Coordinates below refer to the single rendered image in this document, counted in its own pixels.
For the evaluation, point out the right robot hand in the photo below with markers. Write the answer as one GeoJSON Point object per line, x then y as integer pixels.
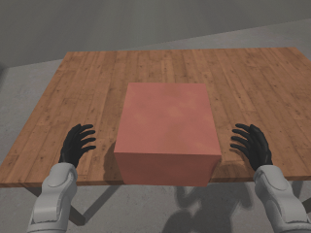
{"type": "Point", "coordinates": [257, 149]}

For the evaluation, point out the table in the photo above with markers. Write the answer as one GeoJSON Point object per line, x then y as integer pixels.
{"type": "Point", "coordinates": [267, 87]}

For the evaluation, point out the left robot hand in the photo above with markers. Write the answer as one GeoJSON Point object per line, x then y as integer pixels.
{"type": "Point", "coordinates": [72, 150]}

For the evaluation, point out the right robot forearm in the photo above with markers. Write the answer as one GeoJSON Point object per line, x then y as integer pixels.
{"type": "Point", "coordinates": [284, 211]}

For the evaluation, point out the left robot forearm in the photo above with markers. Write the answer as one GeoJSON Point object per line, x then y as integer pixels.
{"type": "Point", "coordinates": [51, 210]}

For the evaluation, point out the carton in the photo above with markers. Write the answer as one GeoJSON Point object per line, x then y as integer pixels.
{"type": "Point", "coordinates": [167, 135]}

